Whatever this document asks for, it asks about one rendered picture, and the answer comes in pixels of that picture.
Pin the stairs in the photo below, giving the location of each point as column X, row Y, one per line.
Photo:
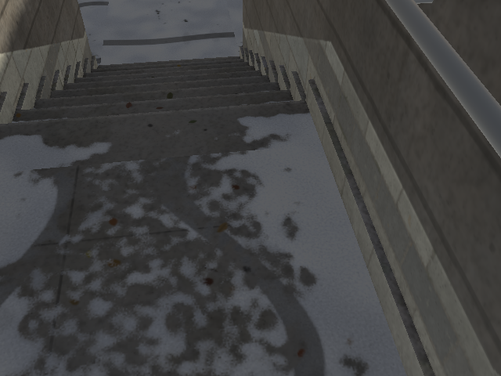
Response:
column 132, row 88

